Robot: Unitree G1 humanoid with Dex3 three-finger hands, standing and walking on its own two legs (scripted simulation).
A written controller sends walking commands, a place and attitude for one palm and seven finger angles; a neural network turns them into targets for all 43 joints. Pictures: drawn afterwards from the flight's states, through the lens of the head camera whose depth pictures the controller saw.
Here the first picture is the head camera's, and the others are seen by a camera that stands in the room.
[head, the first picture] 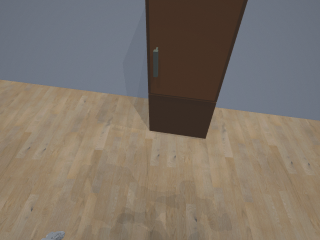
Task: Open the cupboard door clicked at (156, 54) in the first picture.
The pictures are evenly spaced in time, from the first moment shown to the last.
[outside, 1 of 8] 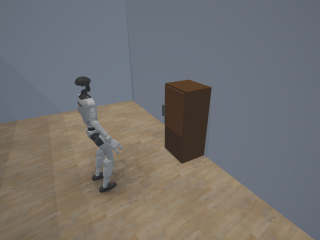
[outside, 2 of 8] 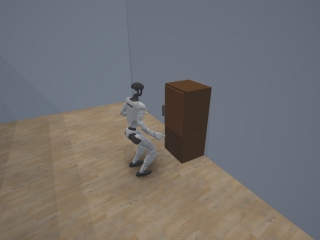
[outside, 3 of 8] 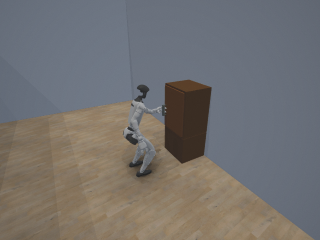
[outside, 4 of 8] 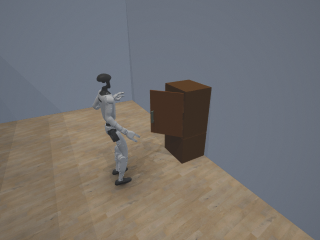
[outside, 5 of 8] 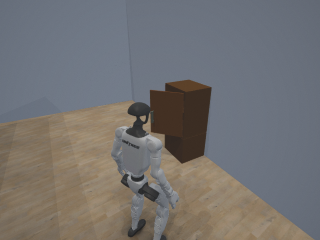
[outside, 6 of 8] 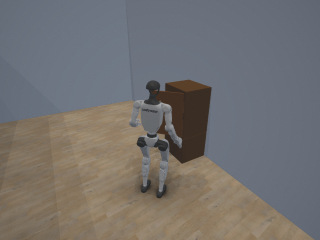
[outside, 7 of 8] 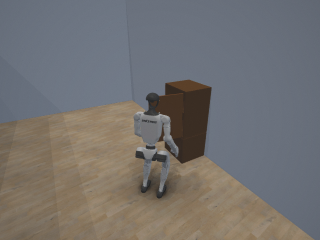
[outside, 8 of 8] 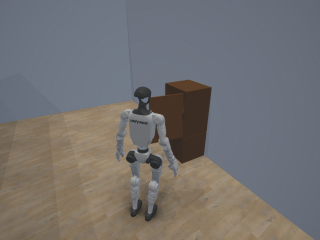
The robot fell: no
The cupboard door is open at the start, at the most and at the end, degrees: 0 83 82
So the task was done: yes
